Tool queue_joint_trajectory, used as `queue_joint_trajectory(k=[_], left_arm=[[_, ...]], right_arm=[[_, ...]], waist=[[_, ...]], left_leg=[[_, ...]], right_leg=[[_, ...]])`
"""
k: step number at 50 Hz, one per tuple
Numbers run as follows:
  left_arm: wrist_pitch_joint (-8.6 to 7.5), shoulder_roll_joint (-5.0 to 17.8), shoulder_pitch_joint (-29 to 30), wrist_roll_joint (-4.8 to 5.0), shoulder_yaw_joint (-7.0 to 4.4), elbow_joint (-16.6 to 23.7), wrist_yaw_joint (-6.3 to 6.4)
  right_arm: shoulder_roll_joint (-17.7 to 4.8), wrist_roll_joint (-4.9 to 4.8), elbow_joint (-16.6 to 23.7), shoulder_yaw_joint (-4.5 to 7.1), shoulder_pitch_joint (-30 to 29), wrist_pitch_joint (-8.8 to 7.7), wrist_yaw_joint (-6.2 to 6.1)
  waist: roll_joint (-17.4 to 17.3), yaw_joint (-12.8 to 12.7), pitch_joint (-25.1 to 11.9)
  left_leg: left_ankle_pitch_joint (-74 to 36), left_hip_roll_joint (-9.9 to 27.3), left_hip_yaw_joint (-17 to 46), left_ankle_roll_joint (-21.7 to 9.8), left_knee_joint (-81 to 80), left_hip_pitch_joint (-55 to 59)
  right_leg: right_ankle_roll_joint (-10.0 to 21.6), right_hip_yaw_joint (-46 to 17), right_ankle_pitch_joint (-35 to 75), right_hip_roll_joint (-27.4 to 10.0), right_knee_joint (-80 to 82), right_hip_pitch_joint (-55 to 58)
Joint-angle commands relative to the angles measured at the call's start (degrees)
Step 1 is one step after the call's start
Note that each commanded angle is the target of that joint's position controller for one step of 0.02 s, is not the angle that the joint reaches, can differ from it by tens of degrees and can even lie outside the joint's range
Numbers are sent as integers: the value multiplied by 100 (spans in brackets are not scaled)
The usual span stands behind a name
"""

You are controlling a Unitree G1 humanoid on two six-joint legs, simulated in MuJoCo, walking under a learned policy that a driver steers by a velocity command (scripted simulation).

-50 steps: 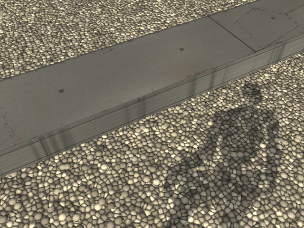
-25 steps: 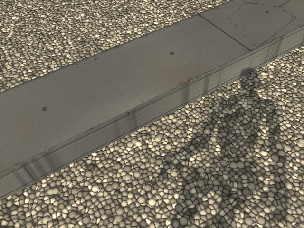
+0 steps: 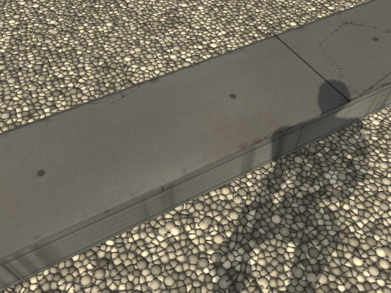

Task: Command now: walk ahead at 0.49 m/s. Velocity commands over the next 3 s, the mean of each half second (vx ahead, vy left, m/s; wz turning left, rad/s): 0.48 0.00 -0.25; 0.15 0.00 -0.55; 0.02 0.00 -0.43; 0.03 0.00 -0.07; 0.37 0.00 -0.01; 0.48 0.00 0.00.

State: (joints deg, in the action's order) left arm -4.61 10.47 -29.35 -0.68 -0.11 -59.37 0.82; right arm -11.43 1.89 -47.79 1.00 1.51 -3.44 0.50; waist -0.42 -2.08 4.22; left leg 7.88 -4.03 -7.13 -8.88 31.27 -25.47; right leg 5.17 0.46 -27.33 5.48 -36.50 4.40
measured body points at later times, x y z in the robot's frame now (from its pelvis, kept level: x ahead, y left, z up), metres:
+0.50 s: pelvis +0.27 -0.03 +0.01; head +0.31 -0.04 +0.46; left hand +0.49 +0.15 -0.11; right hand +0.16 -0.24 -0.13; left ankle +0.11 +0.05 -0.71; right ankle +0.41 -0.12 -0.70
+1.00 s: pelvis +0.40 -0.05 +0.03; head +0.43 -0.08 +0.48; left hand +0.55 +0.20 -0.09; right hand +0.44 -0.35 -0.10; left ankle +0.52 +0.07 -0.66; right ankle +0.40 -0.11 -0.71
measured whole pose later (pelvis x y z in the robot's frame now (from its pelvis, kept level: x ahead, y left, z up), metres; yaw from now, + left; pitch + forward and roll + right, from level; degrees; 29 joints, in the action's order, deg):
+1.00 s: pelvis +0.40 -0.05 +0.03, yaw -26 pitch +2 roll +1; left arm 0.4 15.7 -17.8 -1.1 -4.3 -49.4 1.0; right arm -14.3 1.0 -46.1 2.0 6.0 1.5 -2.4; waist -1.0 -3.3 2.6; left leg 16.4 1.0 4.1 2.4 51.2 -31.7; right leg 6.3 -9.0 -8.6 9.3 -23.1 -15.0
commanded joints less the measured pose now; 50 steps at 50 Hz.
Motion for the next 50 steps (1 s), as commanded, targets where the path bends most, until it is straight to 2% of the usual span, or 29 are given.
queue_joint_trajectory(k=[1,2,3,4,5,6,7,10,12,15,18,21,23,24,25,26,27,28,29,30,31,32,33,34,35,37,42,46,50], left_arm=[[-40,711,-232,5,-160,415,-48],[-60,895,379,-32,-206,638,-71],[-80,898,708,-59,-222,694,-106],[-41,776,765,-81,-220,670,-125],[38,625,640,-136,-189,642,-158],[112,438,534,-138,-151,575,-192],[163,365,529,-140,-140,559,-218],[252,452,1205,-112,-170,780,-265],[253,485,1724,-71,-181,942,-276],[201,405,2303,-30,-146,1105,-304],[192,310,2901,-39,-86,1274,-337],[176,332,3207,-65,-81,1388,-364],[145,376,2873,-132,-115,1302,-341],[114,426,2426,-166,-151,1161,-304],[61,537,1764,-193,-214,955,-277],[-19,719,1064,-275,-302,748,-258],[-56,1205,439,-330,-451,655,-208],[36,1775,640,-208,-631,829,-155],[149,1684,502,51,-650,864,-143],[189,1482,1090,83,-604,963,-105],[227,1115,1448,87,-517,997,-93],[242,914,1564,113,-461,1012,-63],[253,831,1653,102,-423,1022,-45],[231,883,1615,62,-423,1020,-59],[199,1009,1575,21,-453,1018,-76],[184,1193,1487,-12,-502,1044,-88],[340,1298,1116,18,-548,1112,-24],[442,1372,911,-14,-593,1187,31],[501,1429,847,-70,-627,1263,52]], right_arm=[[-1285,-82,-518,438,2395,32,-27],[-990,-162,-380,363,1639,12,-8],[-677,-155,-356,293,1329,-39,25],[-490,-114,-450,231,1321,-106,29],[-382,-120,-564,186,1417,-160,5],[-359,-124,-650,169,1511,-221,-15],[-419,-141,-736,178,1654,-288,-17],[-603,-132,-908,207,1988,-374,-9],[-570,-133,-978,179,2200,-377,-13],[-538,-145,-1031,133,2391,-392,-42],[-528,-135,-1139,95,2701,-405,-113],[-587,-81,-1260,86,2920,-353,-210],[-689,-86,-1258,100,2778,-303,-294],[-774,-86,-1237,125,2677,-273,-339],[-857,-96,-1209,150,2580,-234,-359],[-928,-167,-1159,171,2462,-217,-355],[-846,-215,-925,160,2360,-255,-325],[-349,-427,-659,76,2878,-271,-278],[-819,-234,-611,182,2576,-257,-255],[-708,-235,-425,165,2064,-275,-237],[-670,-168,-388,169,1900,-260,-237],[-704,-61,-295,202,1728,-161,-231],[-609,19,-296,193,1872,-15,-224],[-512,37,-280,184,1951,112,-232],[-446,29,-242,173,1989,195,-241],[-459,12,-127,179,1875,266,-253],[-713,-30,251,236,1025,415,-274],[-780,-68,459,231,536,456,-291],[-806,-125,568,196,345,417,-320]], waist=[[-456,843,-1705],[-201,545,-662],[37,432,-217],[197,235,3],[139,69,-15],[92,-9,-38],[48,-33,-16],[-103,52,185],[-138,178,252],[-218,325,233],[-266,502,273],[-325,556,261],[-405,334,81],[-488,147,-151],[-548,-100,-496],[-505,-453,-860],[-56,-683,-1454],[1461,-261,-2436],[155,-375,-2719],[122,-231,-1856],[-194,15,-1031],[-209,169,-676],[-142,326,-600],[-77,391,-630],[-13,436,-726],[126,434,-910],[467,146,-919],[564,-31,-755],[637,-88,-665]], left_leg=[[1662,2577,4922,-1479,-1488,4176],[2268,2403,4036,-1231,-1909,3171],[1746,2178,3515,-1039,-2161,2383],[987,1943,2990,-843,-2253,1882],[530,1754,2571,-696,-2337,1514],[215,1677,2213,-608,-2426,1357],[-77,1620,1944,-561,-2489,1285],[-372,1497,1274,-335,-2742,1367],[-857,1367,899,-105,-2737,1601],[-1495,1241,411,161,-2641,1863],[-2084,1352,145,236,-2537,2331],[-2954,1561,-60,233,-2160,3078],[-4842,1605,-265,307,-1350,3303],[-5660,1598,-315,346,-681,3308],[-5755,1590,-330,357,251,3205],[-4843,1495,-412,423,1453,2707],[-2245,1164,-477,560,3234,1394],[2813,-12,-147,853,5724,-842],[2269,318,824,812,5881,-1060],[1753,558,927,821,5525,-1221],[1528,716,883,857,4906,-1120],[1463,802,926,910,4449,-978],[1413,789,896,968,4166,-674],[1359,736,864,1007,3929,-493],[1257,679,816,1042,3765,-429],[991,645,797,1098,3432,-465],[569,680,932,1177,2816,-962],[684,622,1115,1180,2352,-1231],[1082,406,1202,1072,1791,-974]], right_leg=[[74,-454,-37,-79,-4593,-3925],[135,-479,677,-513,-4233,-4210],[145,-420,985,-662,-3899,-3979],[112,-443,1105,-815,-3621,-3700],[30,-430,1147,-915,-3357,-3332],[-27,-392,1180,-961,-3208,-3155],[-59,-349,1240,-986,-3087,-3165],[-116,-311,1852,-1113,-2632,-3824],[-142,-275,2330,-1083,-2167,-4213],[-187,-22,2947,-972,-1253,-4223],[-151,320,3225,-879,-458,-4187],[13,564,2818,-727,51,-4174],[182,819,2286,-385,250,-3661],[278,926,2030,-158,292,-3209],[416,886,2029,-3,531,-2569],[602,668,2681,-50,1133,-1583],[941,-384,4388,-1074,865,-115],[2278,-3057,7752,-3005,550,1867],[2348,-2877,7871,-2804,819,1559],[2112,-2318,7126,-2588,1182,669],[1707,-1901,6447,-2206,1549,-313],[1433,-1643,6071,-1876,1728,-870],[1300,-1406,5978,-1664,1834,-1307],[1221,-1294,6139,-1551,1830,-1539],[1176,-1201,6415,-1446,1782,-1628],[1051,-1162,6499,-1325,1710,-1659],[613,-1705,4937,-1259,1741,-1384],[600,-2306,3799,-1343,1781,-1033],[706,-2691,3806,-1350,1587,-888]])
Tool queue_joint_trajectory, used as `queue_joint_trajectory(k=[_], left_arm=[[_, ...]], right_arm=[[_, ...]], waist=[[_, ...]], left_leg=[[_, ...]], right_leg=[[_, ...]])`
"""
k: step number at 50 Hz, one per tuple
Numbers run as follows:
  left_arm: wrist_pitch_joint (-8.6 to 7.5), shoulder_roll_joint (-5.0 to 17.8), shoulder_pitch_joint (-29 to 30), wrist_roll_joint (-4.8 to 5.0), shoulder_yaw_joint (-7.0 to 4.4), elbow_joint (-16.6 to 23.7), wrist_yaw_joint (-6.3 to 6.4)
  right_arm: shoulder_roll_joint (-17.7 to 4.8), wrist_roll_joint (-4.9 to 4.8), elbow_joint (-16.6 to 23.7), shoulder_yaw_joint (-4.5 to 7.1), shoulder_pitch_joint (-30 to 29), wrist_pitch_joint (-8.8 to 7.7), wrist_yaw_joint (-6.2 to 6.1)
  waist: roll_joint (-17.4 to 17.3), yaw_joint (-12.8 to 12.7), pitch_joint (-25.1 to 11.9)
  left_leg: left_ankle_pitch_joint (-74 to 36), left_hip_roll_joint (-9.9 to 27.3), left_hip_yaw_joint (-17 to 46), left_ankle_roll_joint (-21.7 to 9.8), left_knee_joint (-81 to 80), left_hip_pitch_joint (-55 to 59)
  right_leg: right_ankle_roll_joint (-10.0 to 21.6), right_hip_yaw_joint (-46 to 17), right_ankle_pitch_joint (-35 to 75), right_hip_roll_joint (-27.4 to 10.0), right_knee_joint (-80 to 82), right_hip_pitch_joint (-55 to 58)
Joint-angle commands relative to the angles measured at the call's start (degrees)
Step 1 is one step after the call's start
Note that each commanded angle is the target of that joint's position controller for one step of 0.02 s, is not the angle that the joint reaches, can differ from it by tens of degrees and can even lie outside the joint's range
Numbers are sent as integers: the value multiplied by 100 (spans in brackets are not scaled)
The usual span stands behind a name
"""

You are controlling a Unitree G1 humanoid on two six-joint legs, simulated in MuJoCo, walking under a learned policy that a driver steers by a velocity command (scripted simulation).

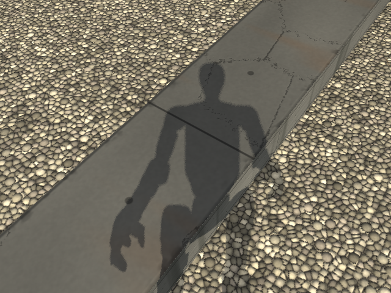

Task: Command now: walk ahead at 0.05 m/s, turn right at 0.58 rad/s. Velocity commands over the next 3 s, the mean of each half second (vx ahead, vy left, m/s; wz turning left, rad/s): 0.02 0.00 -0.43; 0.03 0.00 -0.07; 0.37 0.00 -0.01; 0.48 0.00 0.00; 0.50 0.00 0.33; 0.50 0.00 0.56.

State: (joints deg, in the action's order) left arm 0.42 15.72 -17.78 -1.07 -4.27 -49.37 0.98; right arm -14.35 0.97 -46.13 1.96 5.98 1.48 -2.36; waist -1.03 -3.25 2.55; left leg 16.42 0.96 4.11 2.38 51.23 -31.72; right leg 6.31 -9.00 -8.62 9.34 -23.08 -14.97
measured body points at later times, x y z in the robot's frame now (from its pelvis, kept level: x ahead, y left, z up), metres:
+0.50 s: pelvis +0.01 +0.05 +0.00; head +0.05 +0.07 +0.45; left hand +0.17 +0.29 -0.14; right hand +0.03 -0.23 -0.11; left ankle +0.04 +0.14 -0.74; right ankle -0.05 -0.08 -0.70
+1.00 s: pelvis +0.01 +0.03 +0.00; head +0.00 +0.03 +0.45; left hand +0.11 +0.27 -0.14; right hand -0.04 -0.22 -0.15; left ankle +0.04 +0.14 -0.73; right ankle -0.04 -0.06 -0.74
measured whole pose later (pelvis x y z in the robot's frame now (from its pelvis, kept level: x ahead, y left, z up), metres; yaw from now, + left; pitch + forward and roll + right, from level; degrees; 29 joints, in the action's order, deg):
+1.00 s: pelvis +0.01 +0.03 +0.00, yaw -13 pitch -2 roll +0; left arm 0.5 13.1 -14.6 -0.5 -0.3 -57.6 1.1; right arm -12.9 1.8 -58.7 0.8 18.5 0.6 -0.8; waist -0.5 0.6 0.5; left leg 20.4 0.9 -1.0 -1.6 30.6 -12.8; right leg 4.3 -2.6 -16.3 4.1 -22.7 -5.6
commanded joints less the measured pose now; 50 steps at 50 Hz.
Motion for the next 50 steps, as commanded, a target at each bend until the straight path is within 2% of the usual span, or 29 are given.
queue_joint_trajectory(k=[1,5,7,8,9,10,11,12,13,15,17,20,25,27,28,29,30,31,32,33,34,36,39,44,45,46,48,49,50], left_arm=[[14,926,-295,-43,-219,287,34],[85,999,-72,-43,-242,391,-16],[126,1007,235,23,-249,477,-39],[129,889,324,81,-215,542,-34],[116,421,-52,105,-103,584,-37],[125,533,-307,74,-138,630,11],[155,934,-201,-114,-226,575,10],[179,953,-129,-118,-254,503,-17],[229,865,-161,-109,-243,416,-49],[299,744,-189,-62,-192,375,-129],[324,645,25,-6,-134,418,-148],[357,517,305,8,-39,464,-128],[365,366,532,80,128,415,-60],[316,316,380,92,171,301,-21],[264,268,225,80,200,207,9],[192,403,271,27,194,188,47],[108,710,288,-93,171,224,87],[78,907,715,-34,181,249,65],[26,571,864,8,276,208,23],[-18,444,1011,1,330,191,3],[-30,422,1000,-17,347,118,18],[-66,464,757,31,355,-46,58],[-69,399,593,68,367,-263,59],[-100,347,549,72,376,-514,60],[-97,373,457,73,364,-585,60],[-69,511,370,82,305,-640,59],[3,756,167,50,187,-686,31],[11,819,75,41,144,-702,18],[-8,772,7,38,129,-725,10]], right_arm=[[-520,-57,429,89,-120,-92,-41],[-577,-161,467,48,102,-166,-62],[-599,-164,376,44,567,-211,-88],[-748,-101,339,83,753,-253,-129],[-1134,-6,440,141,577,-256,-181],[-1500,7,657,200,230,-212,-171],[-1313,-35,534,208,592,-177,-138],[-948,-74,545,108,475,-180,-103],[-791,-64,571,76,257,-171,-75],[-792,-4,595,64,248,-178,-81],[-817,-5,480,78,542,-199,-48],[-866,-28,319,95,849,-235,-31],[-992,25,149,121,919,-199,53],[-1015,11,50,129,930,-142,68],[-1002,-22,-1,123,899,-111,63],[-927,-21,-62,103,1043,-117,58],[-696,-36,2,38,1178,-152,103],[-325,-118,34,-70,1201,-139,79],[-461,-68,-138,-48,1184,-73,31],[-531,-56,-201,-25,1112,-55,32],[-547,-35,-277,-21,1048,-68,50],[-633,-5,-397,-4,1132,-112,106],[-445,-25,-695,-56,1269,-148,119],[-367,-20,-1006,-72,1283,-164,89],[-340,-10,-1071,-75,1327,-165,90],[-356,12,-1085,-51,1308,-160,96],[-366,87,-997,-18,1105,-135,143],[-263,128,-927,-34,993,-143,171],[-198,146,-868,-44,905,-180,192]], waist=[[710,29,-497],[806,159,-524],[771,447,-464],[582,504,-473],[-536,191,-607],[-1109,64,-530],[-796,192,-574],[-433,110,-400],[-349,28,-194],[-740,52,-271],[-780,208,-335],[-827,373,-406],[-1026,478,-448],[-968,358,-430],[-812,217,-404],[-573,242,-424],[169,349,-616],[963,565,-286],[832,509,-200],[808,566,-5],[848,510,75],[949,453,40],[439,427,149],[195,413,148],[222,385,21],[355,347,58],[702,214,471],[852,156,717],[886,123,856]], left_leg=[[334,-157,90,-88,-352,-205],[603,-392,104,-228,-1328,775],[27,-405,26,-281,-2625,1723],[-490,-55,229,-342,-3336,2413],[-831,1227,1322,-664,-3742,2978],[-2311,2303,2541,-1368,-3692,2851],[-3058,2435,2362,-1847,-3523,2521],[-3087,2033,1782,-1760,-3469,2283],[-2921,1541,1131,-1519,-3423,2092],[-3307,1096,592,-1326,-3296,2297],[-3572,1038,453,-1375,-3207,2572],[-3417,1141,547,-1467,-3165,2928],[-2919,1144,588,-1475,-3118,2539],[-3001,1105,614,-1382,-2934,2397],[-2925,1047,556,-1204,-2773,2177],[-2479,985,549,-920,-2677,1820],[-1537,696,235,-633,-2171,1322],[132,66,-311,-409,-2419,1442],[382,175,-294,-377,-2444,2196],[-73,115,-265,-384,-2671,2229],[-536,144,-226,-360,-2845,2332],[-1019,281,-131,-333,-2967,2454],[-1012,324,-107,-278,-3060,2347],[-1060,373,-58,-278,-3139,2386],[-658,285,-143,-294,-3059,2413],[25,81,-346,-330,-2746,2255],[1017,-222,-698,-433,-1994,1407],[1002,-218,-792,-491,-1662,1045],[814,-74,-739,-549,-1338,848]], right_leg=[[623,-1834,2044,-1731,184,1044],[567,-2188,2503,-1613,-20,846],[250,-2204,2000,-1339,-177,485],[-23,-2053,1096,-1076,-428,28],[-336,-1183,-1086,-502,-1415,-519],[-506,-20,-2775,323,-2519,-1394],[-608,192,-2745,-108,-3628,-1298],[-640,84,-2386,-226,-3983,-1222],[-709,103,-2031,-265,-4204,-1161],[-822,183,-1706,-180,-4409,-1257],[-889,218,-1641,-144,-4167,-1313],[-910,227,-1678,-237,-3334,-1236],[-744,753,-1792,-460,-1566,-94],[-618,894,-1252,-497,-573,394],[-538,934,-491,-534,357,874],[-453,568,88,-772,870,1388],[-304,-427,219,-1690,1049,1915],[190,-990,1324,-2471,910,874],[356,-791,973,-2396,822,318],[176,-596,479,-2068,842,229],[-9,-449,94,-1800,844,220],[-171,-343,-58,-1577,910,257],[-169,-260,-224,-1487,906,392],[-147,-186,-212,-1413,865,377],[-104,-205,-841,-1370,946,421],[17,-313,-1752,-1344,1014,388],[392,-920,-3597,-1700,1394,246],[603,-1312,-3972,-2022,1594,221],[767,-1592,-3921,-2272,1733,173]])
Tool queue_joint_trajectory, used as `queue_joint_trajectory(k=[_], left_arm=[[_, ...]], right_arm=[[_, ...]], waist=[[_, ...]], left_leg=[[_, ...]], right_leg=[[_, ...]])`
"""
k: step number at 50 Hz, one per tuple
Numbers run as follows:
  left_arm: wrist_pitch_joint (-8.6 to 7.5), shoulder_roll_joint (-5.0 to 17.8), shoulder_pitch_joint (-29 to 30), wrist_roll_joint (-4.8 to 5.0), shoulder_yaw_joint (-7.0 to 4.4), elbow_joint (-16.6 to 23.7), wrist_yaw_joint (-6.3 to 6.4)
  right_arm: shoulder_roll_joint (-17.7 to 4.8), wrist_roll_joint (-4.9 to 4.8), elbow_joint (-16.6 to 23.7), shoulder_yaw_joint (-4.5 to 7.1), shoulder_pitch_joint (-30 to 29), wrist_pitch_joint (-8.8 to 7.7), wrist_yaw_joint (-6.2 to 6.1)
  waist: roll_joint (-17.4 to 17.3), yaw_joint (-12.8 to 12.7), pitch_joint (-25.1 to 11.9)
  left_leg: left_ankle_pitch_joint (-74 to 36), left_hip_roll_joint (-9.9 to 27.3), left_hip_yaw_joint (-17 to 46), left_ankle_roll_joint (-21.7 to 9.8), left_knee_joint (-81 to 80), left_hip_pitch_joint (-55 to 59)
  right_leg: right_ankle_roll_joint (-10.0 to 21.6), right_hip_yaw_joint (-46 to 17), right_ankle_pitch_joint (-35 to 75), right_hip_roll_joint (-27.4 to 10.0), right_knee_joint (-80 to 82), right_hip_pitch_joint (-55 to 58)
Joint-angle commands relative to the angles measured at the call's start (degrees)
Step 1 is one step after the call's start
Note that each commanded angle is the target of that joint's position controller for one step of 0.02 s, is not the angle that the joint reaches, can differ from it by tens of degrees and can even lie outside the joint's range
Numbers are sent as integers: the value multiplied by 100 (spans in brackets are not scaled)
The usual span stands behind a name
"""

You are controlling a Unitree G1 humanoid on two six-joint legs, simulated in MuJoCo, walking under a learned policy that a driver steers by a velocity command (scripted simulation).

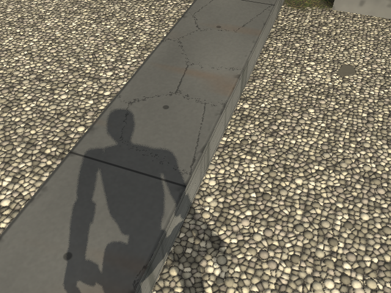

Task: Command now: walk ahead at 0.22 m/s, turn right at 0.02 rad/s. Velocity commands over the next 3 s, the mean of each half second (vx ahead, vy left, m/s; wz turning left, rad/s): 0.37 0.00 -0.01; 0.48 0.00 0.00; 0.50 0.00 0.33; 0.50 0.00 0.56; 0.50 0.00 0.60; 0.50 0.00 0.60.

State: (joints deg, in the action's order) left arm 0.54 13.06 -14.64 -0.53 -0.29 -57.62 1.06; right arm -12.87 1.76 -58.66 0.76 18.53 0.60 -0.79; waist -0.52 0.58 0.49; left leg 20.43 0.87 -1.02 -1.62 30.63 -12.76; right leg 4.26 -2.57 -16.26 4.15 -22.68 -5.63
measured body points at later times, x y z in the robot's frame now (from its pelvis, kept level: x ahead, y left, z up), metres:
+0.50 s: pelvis +0.17 +0.04 +0.00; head +0.20 +0.06 +0.45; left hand +0.33 +0.26 -0.14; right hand +0.06 -0.18 -0.13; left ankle +0.04 +0.11 -0.74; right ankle +0.32 -0.08 -0.69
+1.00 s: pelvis +0.44 -0.01 +0.00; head +0.45 -0.01 +0.45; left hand +0.36 +0.22 -0.15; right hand +0.55 -0.24 -0.14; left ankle +0.48 +0.10 -0.57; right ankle +0.39 -0.04 -0.74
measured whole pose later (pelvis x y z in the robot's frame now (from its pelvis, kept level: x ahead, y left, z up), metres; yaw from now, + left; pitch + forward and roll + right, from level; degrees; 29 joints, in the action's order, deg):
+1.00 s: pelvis +0.44 -0.01 +0.00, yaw +0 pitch +0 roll -1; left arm -5.7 9.5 -27.2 -1.4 -1.0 -62.7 0.4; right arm -9.4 1.9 -52.9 2.9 9.8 -1.3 0.0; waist -1.5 -2.0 -0.1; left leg 19.4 4.7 -1.4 -3.1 91.4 -49.0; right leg 8.3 5.8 -13.8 8.0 -16.5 -3.5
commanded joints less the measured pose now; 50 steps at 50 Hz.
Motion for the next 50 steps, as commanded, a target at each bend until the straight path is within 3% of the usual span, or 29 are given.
queue_joint_trajectory(k=[1,4,6,7,8,9,10,11,12,14,17,22,26,29,31,32,33,34,35,36,37,38,40,42,44,46,47,49,50], left_arm=[[-68,968,-305,-45,-269,94,-4],[-224,956,-233,-41,-311,65,-22],[-258,844,96,30,-298,124,-33],[-296,680,188,7,-256,187,-31],[-355,226,342,21,-119,371,-74],[-370,427,420,-73,-180,498,-100],[-374,619,413,-192,-225,436,-138],[-399,458,287,-174,-198,345,-219],[-424,387,158,-136,-185,262,-273],[-392,396,189,-200,-201,215,-324],[-303,287,498,-190,-197,345,-316],[-240,92,1665,-107,-118,801,-325],[-263,53,2099,-55,-75,1000,-309],[-320,229,1646,-69,-167,936,-211],[-421,412,149,-95,-298,455,-152],[-482,589,-662,-183,-388,201,-126],[-511,1099,-1274,-296,-507,134,-119],[-402,1253,-1089,-176,-578,152,-183],[-366,1002,-474,-20,-551,235,-222],[-391,599,-37,5,-437,303,-218],[-444,339,149,-44,-359,282,-212],[-498,161,176,-57,-291,231,-174],[-613,79,-28,-68,-230,61,-134],[-695,209,-287,-75,-229,-62,-132],[-708,258,-730,-82,-220,-182,-109],[-703,264,-1052,-52,-193,-256,-80],[-689,206,-1352,-69,-162,-349,-67],[-685,209,-1660,-69,-131,-408,-34],[-657,143,-1883,-134,-100,-463,-3]], right_arm=[[-366,47,440,92,-420,-148,51],[-397,-22,478,138,-296,-339,117],[-273,-76,181,173,505,-420,79],[-434,-55,-4,241,1021,-460,34],[-906,17,-82,352,1647,-500,-25],[-1255,-63,-293,452,2084,-441,8],[-895,-47,-177,361,1554,-416,21],[-734,-57,0,319,1070,-445,56],[-646,-65,103,292,782,-479,63],[-499,-99,69,237,814,-567,36],[-381,-125,-184,191,1379,-610,20],[-272,-111,-258,124,1609,-603,-20],[-316,-94,-275,122,1571,-630,-59],[-466,-99,-259,163,1272,-665,-78],[-559,-62,-224,205,1047,-607,-85],[-520,-121,-188,203,1014,-591,-51],[-91,-165,-48,122,1252,-588,-8],[133,-383,-122,145,1922,-553,24],[-262,-209,-53,238,1370,-519,-20],[-281,-143,121,266,834,-546,6],[-195,-128,192,270,634,-556,25],[-116,-55,229,276,559,-498,56],[102,-17,223,249,671,-371,119],[96,-6,300,267,489,-292,137],[143,12,434,263,121,-232,114],[47,34,657,279,-443,-209,97],[107,23,718,269,-685,-213,79],[129,11,944,230,-1140,-234,64],[299,1,1053,169,-1372,-233,66]], waist=[[787,-240,1085],[669,-72,851],[444,369,615],[82,542,454],[-1123,760,209],[-1542,728,462],[-677,363,815],[-335,141,921],[-260,-14,845],[-279,-37,654],[-413,39,524],[-503,229,734],[-638,227,802],[-643,-102,454],[-593,-726,-279],[-485,-1037,-674],[447,-946,-1351],[1462,-570,-1839],[491,-447,-1074],[304,-346,-346],[-30,-149,39],[-66,19,193],[89,181,235],[143,217,247],[348,75,226],[201,-32,335],[267,-133,349],[43,-190,462],[128,-253,460]], left_leg=[[379,36,-132,-200,935,-1206],[264,100,-147,-332,467,-925],[-475,-210,-430,-341,-633,803],[-283,20,16,-335,-962,1724],[1226,1308,2015,-596,-1994,2396],[1895,2194,3627,-1068,-2534,2231],[2010,2129,3369,-1118,-2462,1701],[1658,1888,2903,-1015,-2484,1367],[1046,1631,2379,-859,-2555,1282],[-501,1279,1536,-704,-2519,1408],[-2554,1128,895,-684,-2222,1713],[-3693,969,461,-703,-2206,1533],[-4316,1043,274,-662,-2200,1499],[-6139,1145,125,-592,-1459,1770],[-6750,1093,55,-525,252,1786],[-5577,862,-43,-469,1524,998],[-2039,265,-304,-406,3512,-126],[1023,-647,60,-255,5422,-1778],[413,-192,347,-351,5784,-2249],[48,-40,204,-386,5722,-2362],[-182,147,226,-405,5468,-2192],[-293,287,291,-400,5195,-1920],[-367,339,258,-340,4897,-1641],[-465,330,142,-262,4728,-1898],[-471,264,-116,-156,5052,-2409],[-524,382,-108,-80,5293,-3334],[-271,323,-179,-99,6113,-4012],[-11,383,-98,-151,6839,-5176],[253,321,-217,-180,7563,-5718]], right_leg=[[1043,-2313,-2784,-1870,1743,-679],[1015,-1826,-1694,-1748,1484,-434],[734,-1150,-1277,-1265,911,-1266],[562,-799,-1091,-964,234,-1879],[270,31,-983,-284,-1459,-2679],[234,399,-1499,46,-2605,-3461],[296,38,-1140,-355,-3374,-3529],[290,-49,-635,-548,-3593,-3495],[234,-10,-209,-683,-3604,-3349],[84,210,337,-765,-3640,-3272],[-81,482,569,-777,-3740,-3643],[-235,838,990,-657,-2602,-3742],[-11,1012,1401,-471,-1423,-3018],[327,1064,1110,-181,-1076,-2072],[527,1037,1000,31,-718,-684],[625,691,1133,-331,-442,543],[876,-1086,1167,-1878,-492,1649],[1732,-3458,880,-2757,425,2473],[1535,-2879,-139,-2422,752,1667],[1390,-2193,-286,-2194,971,804],[1221,-1701,181,-1997,1185,104],[1092,-1301,586,-1799,1270,-420],[1007,-832,1242,-1556,1357,-829],[1030,-538,1801,-1451,1359,-815],[1140,-451,2049,-1417,1387,-575],[1180,-554,1731,-1450,1427,-129],[1293,-781,1675,-1541,1326,222],[1348,-944,1201,-1657,1255,668],[1395,-999,1120,-1646,1135,844]])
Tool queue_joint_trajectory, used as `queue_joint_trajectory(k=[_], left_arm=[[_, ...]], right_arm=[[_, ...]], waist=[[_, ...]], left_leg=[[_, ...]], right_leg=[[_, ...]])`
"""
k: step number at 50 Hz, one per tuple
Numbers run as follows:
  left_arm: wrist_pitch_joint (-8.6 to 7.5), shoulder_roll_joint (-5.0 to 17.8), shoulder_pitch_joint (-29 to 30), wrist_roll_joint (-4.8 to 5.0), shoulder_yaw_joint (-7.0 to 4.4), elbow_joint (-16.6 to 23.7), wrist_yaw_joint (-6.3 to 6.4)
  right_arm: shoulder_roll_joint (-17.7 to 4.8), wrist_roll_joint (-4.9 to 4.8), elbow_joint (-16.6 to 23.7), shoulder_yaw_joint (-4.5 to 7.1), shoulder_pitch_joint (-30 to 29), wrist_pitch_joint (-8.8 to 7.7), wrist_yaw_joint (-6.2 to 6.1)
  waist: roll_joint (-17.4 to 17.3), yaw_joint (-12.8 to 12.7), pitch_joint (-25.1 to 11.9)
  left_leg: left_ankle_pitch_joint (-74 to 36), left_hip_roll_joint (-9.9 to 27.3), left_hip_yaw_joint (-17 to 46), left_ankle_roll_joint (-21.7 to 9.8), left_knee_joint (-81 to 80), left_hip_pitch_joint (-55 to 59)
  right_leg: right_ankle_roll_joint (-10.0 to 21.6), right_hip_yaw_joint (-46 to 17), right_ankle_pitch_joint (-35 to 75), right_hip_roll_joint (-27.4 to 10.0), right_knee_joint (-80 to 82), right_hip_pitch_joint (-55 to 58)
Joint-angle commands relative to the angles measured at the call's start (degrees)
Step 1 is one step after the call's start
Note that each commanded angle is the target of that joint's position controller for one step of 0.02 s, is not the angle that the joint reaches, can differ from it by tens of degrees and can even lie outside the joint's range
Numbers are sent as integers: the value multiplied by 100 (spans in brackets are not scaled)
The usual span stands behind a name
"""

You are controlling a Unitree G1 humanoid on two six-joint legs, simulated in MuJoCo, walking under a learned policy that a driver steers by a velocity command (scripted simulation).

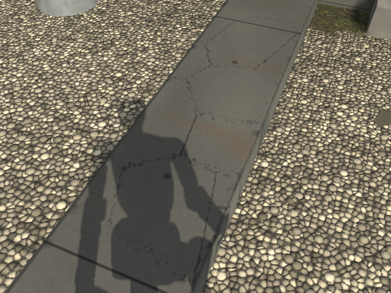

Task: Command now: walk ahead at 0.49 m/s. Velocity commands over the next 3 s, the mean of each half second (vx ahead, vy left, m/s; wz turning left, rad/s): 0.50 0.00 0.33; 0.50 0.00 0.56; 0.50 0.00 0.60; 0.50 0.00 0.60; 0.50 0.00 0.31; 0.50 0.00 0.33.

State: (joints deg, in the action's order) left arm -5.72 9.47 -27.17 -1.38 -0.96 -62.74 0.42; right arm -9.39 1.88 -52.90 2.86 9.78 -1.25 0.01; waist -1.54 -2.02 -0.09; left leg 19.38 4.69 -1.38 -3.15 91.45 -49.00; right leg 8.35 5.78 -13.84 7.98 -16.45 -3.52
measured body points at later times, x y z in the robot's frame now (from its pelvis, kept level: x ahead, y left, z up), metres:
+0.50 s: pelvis +0.36 +0.05 +0.08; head +0.38 +0.02 +0.53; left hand +0.50 +0.31 +0.01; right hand +0.43 -0.19 -0.08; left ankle +0.36 +0.11 -0.56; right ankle +0.31 -0.09 -0.47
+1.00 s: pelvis +0.72 +0.04 +0.17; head +0.76 +0.03 +0.62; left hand +0.68 +0.31 +0.07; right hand +0.99 -0.13 +0.07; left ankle +0.63 +0.14 -0.44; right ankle +0.77 -0.03 -0.56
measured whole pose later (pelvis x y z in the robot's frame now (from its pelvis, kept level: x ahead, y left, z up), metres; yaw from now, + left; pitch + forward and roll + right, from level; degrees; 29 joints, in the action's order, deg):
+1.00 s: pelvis +0.72 +0.04 +0.17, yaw +28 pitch +2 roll -1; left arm -7.2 12.2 -18.1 -1.5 -2.2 -42.1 -0.3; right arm -17.7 1.3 -39.0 4.9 10.3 -0.5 1.0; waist -3.9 -1.2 0.5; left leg 12.6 0.6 3.4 -1.9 76.4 -35.0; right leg 3.6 9.7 -12.4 0.5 -25.3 -15.1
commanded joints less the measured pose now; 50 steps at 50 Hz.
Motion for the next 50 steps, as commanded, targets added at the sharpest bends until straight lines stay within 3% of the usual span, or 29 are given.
queue_joint_trajectory(k=[1,9,10,11,13,14,16,17,18,19,20,21,22,24,26,29,31,33,35,36,38,39,40,41,42,43,45,47,50], left_arm=[[-26,483,-731,-72,-9,24,90],[-50,436,-1296,-64,98,-382,248],[-26,424,-1285,-30,98,-407,324],[24,479,-1151,-11,108,-346,352],[133,528,-731,247,126,-38,365],[155,1015,-541,394,42,260,350],[187,1573,-501,300,-165,473,261],[213,1477,-329,460,-203,768,162],[191,1774,678,456,-327,1200,15],[44,1368,1227,200,-251,1605,-186],[-57,1059,1748,-23,-174,1997,-323],[-41,591,1954,-71,-73,2170,-299],[21,265,2007,-137,27,2395,-224],[227,75,2007,-194,133,2725,-133],[311,430,1755,-111,92,2903,-2],[328,815,2302,-177,19,3331,87],[231,547,3201,-229,131,3747,63],[55,650,4373,-271,137,4257,-50],[40,469,4113,40,298,4329,-278],[153,496,2917,342,216,3893,-296],[238,1325,110,429,-219,2836,-110],[193,1401,-70,69,-249,2673,-30],[186,1890,514,-139,-393,3003,38],[146,1331,1497,-228,-323,3303,53],[82,829,1915,-191,-165,3339,16],[-1,669,1924,-210,-134,3191,-25],[-146,696,1451,-78,-183,2727,-31],[-260,668,1125,-5,-211,2538,-76],[-323,642,663,25,-228,2260,-64]], right_arm=[[-5,-22,649,-93,-745,-58,-21],[405,-109,1730,-544,-2036,-123,-132],[506,3,1908,-620,-2262,-147,-103],[499,-71,1988,-688,-2286,-192,-61],[360,-89,1845,-737,-1693,-243,26],[217,-242,1564,-733,-1379,-118,30],[-154,-312,1184,-549,-313,-78,-53],[-322,-236,744,-411,693,-48,-129],[-859,-246,307,-144,1867,-20,-202],[-1334,-201,144,23,1456,-6,-351],[-1336,-119,129,125,1102,5,-434],[-1164,44,-21,144,1004,-29,-503],[-749,113,-184,71,967,-76,-506],[-195,154,-270,-89,722,-210,-444],[-465,141,6,-47,-162,-375,-350],[-1079,24,-46,152,437,-576,-389],[-1175,83,-55,227,1022,-552,-420],[-1377,215,-128,352,1994,-487,-460],[-1239,97,277,389,1507,-256,-440],[-1246,-16,432,372,1296,-235,-391],[-1708,79,684,501,584,-345,-171],[-974,-58,734,327,1066,-382,-81],[-963,-588,1257,248,1862,-332,-34],[-1045,-403,1102,248,1834,-215,-136],[-1002,-211,1115,233,1587,-152,-108],[-907,-128,1188,218,1345,-115,-59],[-818,-62,1470,192,862,-20,80],[-892,-106,1508,203,832,57,122],[-850,17,1603,206,489,145,138]], waist=[[145,8,622],[277,92,883],[140,155,837],[87,228,762],[-77,590,179],[79,518,-361],[1003,1096,-702],[571,1501,-1099],[-334,2283,-1587],[-1095,1609,-2084],[242,1330,-1361],[818,1093,-541],[1089,762,78],[951,240,439],[805,-414,648],[-66,-105,302],[-313,357,306],[-551,1077,286],[-252,852,-17],[-3,373,-601],[432,-1127,-1572],[665,-659,-1669],[2419,-94,-2743],[1291,209,-2125],[660,309,-1364],[172,372,-1027],[211,365,-515],[375,306,-491],[489,235,-328]], left_leg=[[528,-68,-133,-68,1784,-2584],[1792,-337,-80,-572,2039,-4254],[1817,-201,99,-750,1697,-3886],[1781,-232,-218,-834,1213,-3367],[890,-653,-1076,-940,-582,-308],[547,-1082,-1658,-786,-1387,1137],[873,-1391,-1340,-864,-2382,2426],[716,-1057,-92,-1393,-2693,4462],[389,-205,2321,-2063,-4844,5614],[-822,447,4603,-2312,-5623,5418],[-120,175,4664,-1950,-5666,4213],[237,168,4461,-1688,-5455,3286],[114,43,4052,-1365,-5337,2411],[399,-182,3137,-966,-5462,1542],[-142,-479,2192,-882,-5988,353],[-923,-492,2247,-1133,-6049,1014],[-779,-413,2453,-1230,-6012,2350],[-1124,-180,2866,-1040,-6166,4020],[-774,-435,2615,-723,-6838,3062],[-934,-516,2506,-673,-6849,2733],[-1732,-1092,1478,-200,-4102,3177],[758,-914,1774,-84,-2672,1637],[462,-1071,1371,235,-1424,1356],[-309,-676,1003,346,-837,1342],[-523,-556,767,407,-733,1424],[-514,-419,796,391,-741,1421],[-528,-245,898,256,-1139,1235],[-675,-203,799,126,-1372,922],[-847,-215,646,32,-1400,520]], right_leg=[[961,-1873,774,-2061,460,721],[284,-905,1889,-2193,426,1496],[155,-754,2817,-2242,586,1445],[-11,-277,3831,-2161,797,1355],[-255,405,7050,-1809,683,269],[-102,268,9541,-1942,411,-88],[-324,65,11619,-2197,-1791,-32],[-704,108,11175,-1709,-3414,-1855],[-970,-66,4643,-610,-6537,-3049],[-1052,-584,-11,-47,-8375,-3387],[-764,-1173,-78,-313,-8590,-3534],[-596,-1479,-450,-506,-8772,-4022],[-535,-1550,-724,-696,-8593,-4257],[-621,-1602,-1156,-893,-8131,-4371],[-894,-901,-274,-905,-6374,-3334],[-1167,-806,412,-997,-5578,-3219],[-1086,-849,-468,-953,-5615,-4538],[-1055,-969,-846,-1043,-5020,-5683],[-1294,-396,441,-991,-2602,-2976],[-1434,-238,885,-771,-1980,-1066],[-1254,-167,2229,-924,-925,1263],[-1166,-1270,1197,-1838,-2136,2536],[-655,-4461,1210,-3377,-540,2396],[-375,-4784,-17,-3303,37,1263],[-118,-4015,-483,-2934,63,354],[-87,-3306,-234,-2695,6,-59],[-137,-2178,503,-2296,12,-404],[-222,-1727,1199,-2228,47,-45],[-329,-1180,1916,-2241,170,27]])
Next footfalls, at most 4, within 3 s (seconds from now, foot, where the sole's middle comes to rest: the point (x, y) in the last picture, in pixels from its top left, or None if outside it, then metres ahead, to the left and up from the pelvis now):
0.30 left None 0.40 0.11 -0.60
0.76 right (217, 192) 0.81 -0.01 -0.60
1.38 left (139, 154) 0.98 0.29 -0.60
1.90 right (106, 98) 1.31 0.48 -0.60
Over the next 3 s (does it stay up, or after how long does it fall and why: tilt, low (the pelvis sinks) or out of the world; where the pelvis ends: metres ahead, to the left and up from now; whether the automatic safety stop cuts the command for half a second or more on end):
stays up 1.30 0.92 0.16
